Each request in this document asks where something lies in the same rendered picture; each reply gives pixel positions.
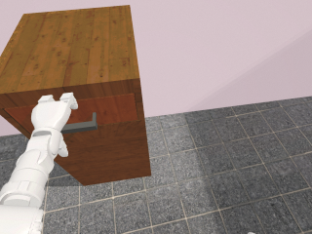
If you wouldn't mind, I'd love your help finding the cabinet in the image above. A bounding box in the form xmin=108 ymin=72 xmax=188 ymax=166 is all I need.
xmin=0 ymin=5 xmax=152 ymax=186

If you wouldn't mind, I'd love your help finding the left robot hand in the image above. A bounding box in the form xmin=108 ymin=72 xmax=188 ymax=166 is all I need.
xmin=31 ymin=93 xmax=78 ymax=157

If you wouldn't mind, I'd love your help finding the handle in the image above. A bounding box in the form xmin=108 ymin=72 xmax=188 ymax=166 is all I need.
xmin=60 ymin=112 xmax=98 ymax=135

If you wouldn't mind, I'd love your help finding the left robot upper arm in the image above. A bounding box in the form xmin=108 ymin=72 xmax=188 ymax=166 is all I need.
xmin=0 ymin=205 xmax=44 ymax=234

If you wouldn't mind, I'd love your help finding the drawer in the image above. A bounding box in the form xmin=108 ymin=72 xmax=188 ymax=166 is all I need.
xmin=4 ymin=93 xmax=138 ymax=134

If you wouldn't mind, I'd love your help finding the robot left forearm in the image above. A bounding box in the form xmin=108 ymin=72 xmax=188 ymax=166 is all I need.
xmin=0 ymin=127 xmax=61 ymax=209

